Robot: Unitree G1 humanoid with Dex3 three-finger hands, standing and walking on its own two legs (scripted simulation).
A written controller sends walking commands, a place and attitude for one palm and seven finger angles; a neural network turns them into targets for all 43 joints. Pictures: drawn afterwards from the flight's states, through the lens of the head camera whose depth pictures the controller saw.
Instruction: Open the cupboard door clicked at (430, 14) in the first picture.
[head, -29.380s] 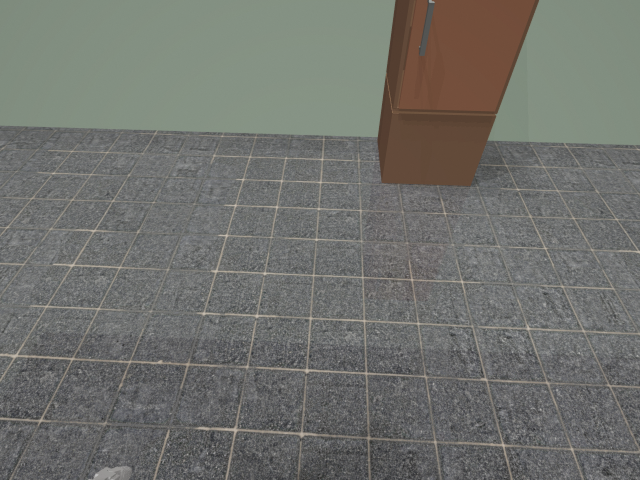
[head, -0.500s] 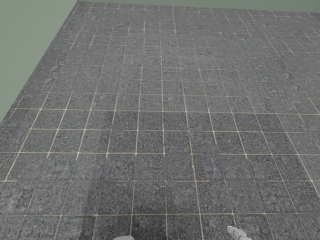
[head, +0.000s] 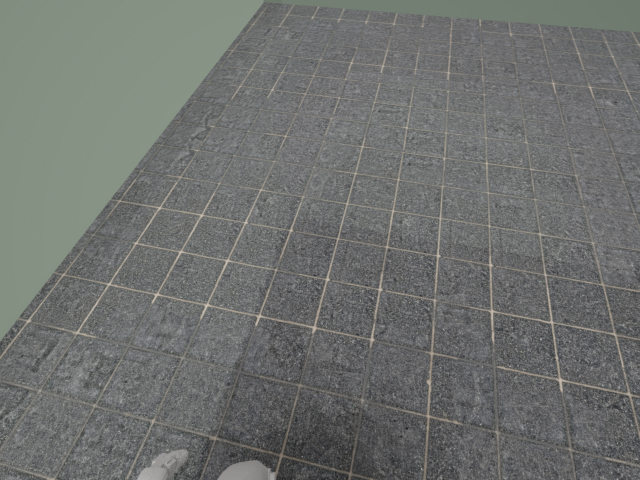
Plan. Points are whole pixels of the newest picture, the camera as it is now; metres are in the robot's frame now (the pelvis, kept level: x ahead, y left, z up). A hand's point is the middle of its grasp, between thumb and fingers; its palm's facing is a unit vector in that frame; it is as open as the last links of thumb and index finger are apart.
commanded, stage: turn to face it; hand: left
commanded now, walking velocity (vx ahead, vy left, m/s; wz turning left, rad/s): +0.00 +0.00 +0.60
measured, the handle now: out of the picture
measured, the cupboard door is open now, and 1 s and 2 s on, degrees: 44 44 44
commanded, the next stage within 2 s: none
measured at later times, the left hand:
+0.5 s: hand out of the picture +0.06 +0.20 -0.16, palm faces +0.30 -0.89 -0.33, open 7.4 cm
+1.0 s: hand out of the picture +0.01 +0.17 -0.18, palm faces +0.61 -0.75 -0.26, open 7.4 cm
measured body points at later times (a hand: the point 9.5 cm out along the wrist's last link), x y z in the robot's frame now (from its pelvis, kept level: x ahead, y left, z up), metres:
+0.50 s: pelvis +0.05 -0.04 -0.02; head +0.11 -0.05 +0.42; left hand +0.05 +0.25 -0.14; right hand +0.23 -0.25 -0.17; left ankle +0.03 +0.12 -0.73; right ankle +0.09 -0.15 -0.75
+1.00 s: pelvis +0.08 -0.05 -0.01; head +0.12 +0.00 +0.44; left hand -0.02 +0.21 -0.16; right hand +0.31 -0.19 -0.14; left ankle +0.00 +0.05 -0.74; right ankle +0.14 -0.18 -0.68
